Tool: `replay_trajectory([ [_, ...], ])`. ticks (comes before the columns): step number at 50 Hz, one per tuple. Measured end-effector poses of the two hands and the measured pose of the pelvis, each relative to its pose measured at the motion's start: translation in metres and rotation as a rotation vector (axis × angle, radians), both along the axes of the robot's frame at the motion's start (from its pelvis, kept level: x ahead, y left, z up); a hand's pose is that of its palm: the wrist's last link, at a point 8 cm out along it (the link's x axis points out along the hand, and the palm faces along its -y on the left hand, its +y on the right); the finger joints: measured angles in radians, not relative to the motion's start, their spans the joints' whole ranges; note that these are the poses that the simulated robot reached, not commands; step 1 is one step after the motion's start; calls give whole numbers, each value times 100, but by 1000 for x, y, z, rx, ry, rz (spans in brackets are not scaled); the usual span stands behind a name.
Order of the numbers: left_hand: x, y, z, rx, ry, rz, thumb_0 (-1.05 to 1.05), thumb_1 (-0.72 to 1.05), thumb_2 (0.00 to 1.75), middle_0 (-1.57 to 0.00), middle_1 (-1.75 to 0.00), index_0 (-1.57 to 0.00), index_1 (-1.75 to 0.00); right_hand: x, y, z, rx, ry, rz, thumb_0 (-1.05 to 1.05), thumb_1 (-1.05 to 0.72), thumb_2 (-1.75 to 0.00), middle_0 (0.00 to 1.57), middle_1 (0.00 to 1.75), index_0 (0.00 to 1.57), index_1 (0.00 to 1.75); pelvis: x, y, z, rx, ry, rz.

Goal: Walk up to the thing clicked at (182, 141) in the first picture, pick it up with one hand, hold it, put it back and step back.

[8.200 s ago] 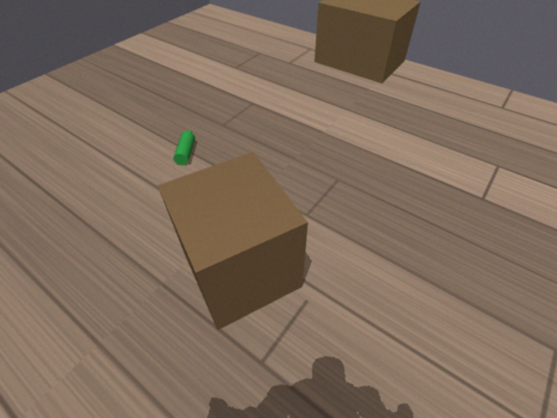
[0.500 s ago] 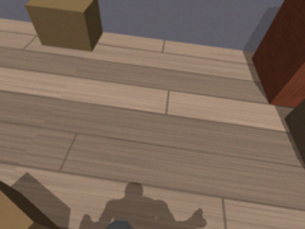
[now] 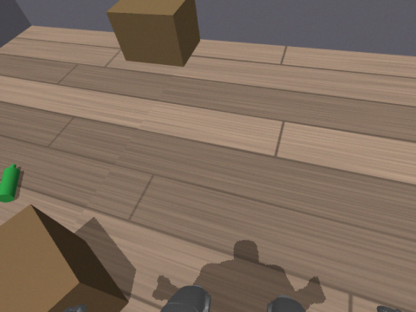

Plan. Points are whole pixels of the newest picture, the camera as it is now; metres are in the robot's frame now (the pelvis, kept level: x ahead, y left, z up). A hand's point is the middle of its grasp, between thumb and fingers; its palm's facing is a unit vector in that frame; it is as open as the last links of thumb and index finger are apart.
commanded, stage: walk up
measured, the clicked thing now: (9, 181) +0.80 +1.34 -0.71
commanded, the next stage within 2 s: stand in 1.00 s
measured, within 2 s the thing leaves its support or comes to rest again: neither
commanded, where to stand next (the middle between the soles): +0.10 +0.03 m, yaw +2 degrees
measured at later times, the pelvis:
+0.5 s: pelvis +0.01 +0.02 +0.01, yaw +6 degrees
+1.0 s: pelvis +0.03 +0.02 +0.03, yaw +6 degrees
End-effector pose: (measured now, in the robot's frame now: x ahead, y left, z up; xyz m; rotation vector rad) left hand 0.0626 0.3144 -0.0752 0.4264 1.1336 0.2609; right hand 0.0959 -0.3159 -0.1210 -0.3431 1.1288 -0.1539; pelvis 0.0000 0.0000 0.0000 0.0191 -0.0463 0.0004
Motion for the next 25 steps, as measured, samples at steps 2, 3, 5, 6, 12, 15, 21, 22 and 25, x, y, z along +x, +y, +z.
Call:
replay_trajectory([
  [2, -4, 4, 2, 8, -6, 9, 1, 90, 90, -20, -30, -21, -30, -4, 1, 1, 2, 29, 14, 0, -90, -89, 21, 30, 21, 30, -1, 1, 1, -2, 9, 14],
  [3, -5, 8, 2, 10, -9, 13, 1, 90, 90, -20, -30, -21, -30, -7, 2, 1, -1, 45, 20, 0, -90, -89, 21, 30, 21, 30, -2, 1, 2, -3, 13, 21],
  [5, -9, 16, 0, 10, -16, 24, 1, 90, 90, -20, -30, -21, -30, -13, 4, 4, -14, 75, 31, 0, -90, -89, 21, 30, 21, 30, -2, 3, 1, -6, 19, 38],
  [6, -11, 21, -3, 8, -19, 33, 1, 90, 90, -20, -30, -21, -30, -15, 5, 6, -23, 87, 37, 0, -90, -89, 21, 30, 21, 30, -3, 5, 0, -9, 22, 48],
  [12, -24, 41, -24, -31, 15, 96, 1, 91, 90, -20, -30, -20, -30, -34, 14, 21, -80, 101, 21, 0, -90, -89, 21, 30, 21, 30, -1, 20, -1, 8, 5, 65],
  [15, -25, 38, -25, -64, 40, 105, 1, 91, 90, -20, -30, -20, -30, -36, 16, 31, -93, 113, 9, 0, -90, -89, 21, 30, 21, 30, 6, 22, 7, -19, 14, 89],
  [21, -24, 24, -30, -88, 51, 104, 1, 91, 90, -20, -30, -20, -30, -14, 19, 27, -79, 97, 21, 0, -90, -89, 21, 30, 21, 30, 9, 20, 7, -43, 11, 89],
  [22, -24, 21, -30, -94, 51, 100, 1, 91, 90, -20, -30, -20, -30, -8, 21, 26, -74, 89, 25, 0, -90, -89, 21, 30, 21, 30, 9, 20, 7, -48, 10, 93],
  [25, -22, 17, -30, -111, 53, 93, 1, 91, 90, -20, -30, -20, -30, 7, 31, 23, -56, 58, 41, 0, -90, -89, 21, 30, 21, 30, 10, 24, 8, -29, 9, 98],
])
